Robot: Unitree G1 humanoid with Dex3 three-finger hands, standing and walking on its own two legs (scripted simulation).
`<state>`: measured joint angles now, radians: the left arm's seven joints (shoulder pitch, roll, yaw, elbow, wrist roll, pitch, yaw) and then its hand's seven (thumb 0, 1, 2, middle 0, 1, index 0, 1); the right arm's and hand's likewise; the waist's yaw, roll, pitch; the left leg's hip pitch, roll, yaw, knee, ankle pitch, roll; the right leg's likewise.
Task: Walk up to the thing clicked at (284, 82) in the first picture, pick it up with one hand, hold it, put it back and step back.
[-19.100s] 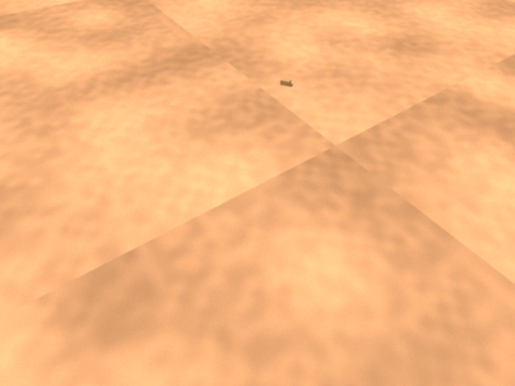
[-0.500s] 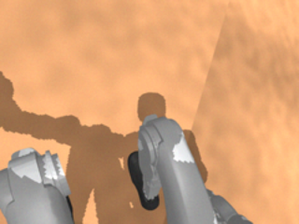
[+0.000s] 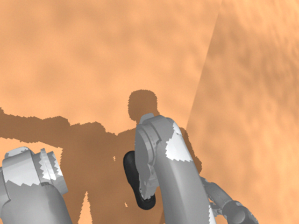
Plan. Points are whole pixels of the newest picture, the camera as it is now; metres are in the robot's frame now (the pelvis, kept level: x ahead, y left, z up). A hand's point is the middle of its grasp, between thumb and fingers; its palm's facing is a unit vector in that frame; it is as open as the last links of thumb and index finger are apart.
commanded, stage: rest palm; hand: left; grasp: from above
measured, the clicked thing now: out of the picture +0.44 +0.37 -0.28
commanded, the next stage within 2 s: close in 0.90 s
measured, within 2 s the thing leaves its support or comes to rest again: neither
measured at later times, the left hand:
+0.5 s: hand out of the picture +0.42 +0.35 -0.24, palm faces -0.47 -0.11 -0.88, open 13.3 cm
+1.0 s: hand out of the picture +0.42 +0.35 -0.25, palm faces -0.48 -0.12 -0.87, open 13.1 cm
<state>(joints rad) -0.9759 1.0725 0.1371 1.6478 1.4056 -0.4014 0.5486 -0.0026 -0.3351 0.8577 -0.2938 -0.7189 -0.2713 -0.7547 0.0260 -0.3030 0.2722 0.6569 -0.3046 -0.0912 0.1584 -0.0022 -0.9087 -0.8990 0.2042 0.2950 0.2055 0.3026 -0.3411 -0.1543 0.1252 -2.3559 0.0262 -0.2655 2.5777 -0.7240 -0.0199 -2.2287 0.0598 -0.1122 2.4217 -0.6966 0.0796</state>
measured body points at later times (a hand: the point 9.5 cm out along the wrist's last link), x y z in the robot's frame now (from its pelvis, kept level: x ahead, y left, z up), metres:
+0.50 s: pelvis +0.00 +0.01 +0.00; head +0.26 +0.15 +0.34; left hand +0.44 +0.36 -0.19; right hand +0.10 -0.25 -0.06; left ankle +0.06 +0.13 -0.26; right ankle +0.11 -0.13 -0.26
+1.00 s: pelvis +0.00 +0.00 +0.00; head +0.26 +0.15 +0.33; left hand +0.44 +0.36 -0.20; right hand +0.09 -0.25 -0.06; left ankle +0.06 +0.13 -0.26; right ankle +0.11 -0.13 -0.26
